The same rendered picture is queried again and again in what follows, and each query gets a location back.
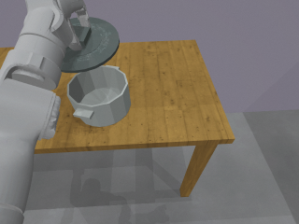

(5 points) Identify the lid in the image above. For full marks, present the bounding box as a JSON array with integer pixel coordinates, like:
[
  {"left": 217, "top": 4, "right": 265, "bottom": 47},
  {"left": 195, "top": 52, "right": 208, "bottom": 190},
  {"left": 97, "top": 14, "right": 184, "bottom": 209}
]
[{"left": 60, "top": 17, "right": 120, "bottom": 74}]

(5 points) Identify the robot left forearm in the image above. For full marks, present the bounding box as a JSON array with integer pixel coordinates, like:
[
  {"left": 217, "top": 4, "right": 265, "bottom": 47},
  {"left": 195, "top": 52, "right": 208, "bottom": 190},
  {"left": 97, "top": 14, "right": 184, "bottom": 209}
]
[{"left": 0, "top": 0, "right": 74, "bottom": 91}]

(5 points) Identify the pot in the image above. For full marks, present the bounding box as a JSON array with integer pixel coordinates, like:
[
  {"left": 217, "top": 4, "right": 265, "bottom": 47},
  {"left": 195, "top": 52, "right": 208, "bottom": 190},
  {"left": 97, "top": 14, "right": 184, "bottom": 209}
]
[{"left": 66, "top": 65, "right": 131, "bottom": 127}]

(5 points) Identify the left robot hand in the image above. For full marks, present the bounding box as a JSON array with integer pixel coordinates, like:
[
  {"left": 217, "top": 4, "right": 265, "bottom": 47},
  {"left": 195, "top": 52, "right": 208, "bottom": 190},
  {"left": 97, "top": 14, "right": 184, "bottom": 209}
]
[{"left": 67, "top": 0, "right": 92, "bottom": 51}]

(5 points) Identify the table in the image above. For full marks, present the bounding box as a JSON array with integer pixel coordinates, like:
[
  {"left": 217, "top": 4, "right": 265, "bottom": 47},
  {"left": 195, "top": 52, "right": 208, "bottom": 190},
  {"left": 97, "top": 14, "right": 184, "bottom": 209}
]
[{"left": 0, "top": 39, "right": 235, "bottom": 197}]

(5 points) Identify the left robot upper arm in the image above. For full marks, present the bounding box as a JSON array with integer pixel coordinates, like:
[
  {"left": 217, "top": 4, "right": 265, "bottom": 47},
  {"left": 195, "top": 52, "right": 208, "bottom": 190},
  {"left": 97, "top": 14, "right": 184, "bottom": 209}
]
[{"left": 0, "top": 77, "right": 61, "bottom": 224}]

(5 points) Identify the knob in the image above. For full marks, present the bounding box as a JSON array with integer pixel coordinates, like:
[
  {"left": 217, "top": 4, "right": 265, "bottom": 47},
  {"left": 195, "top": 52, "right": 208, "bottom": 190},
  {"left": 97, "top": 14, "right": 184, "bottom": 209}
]
[{"left": 73, "top": 25, "right": 92, "bottom": 47}]

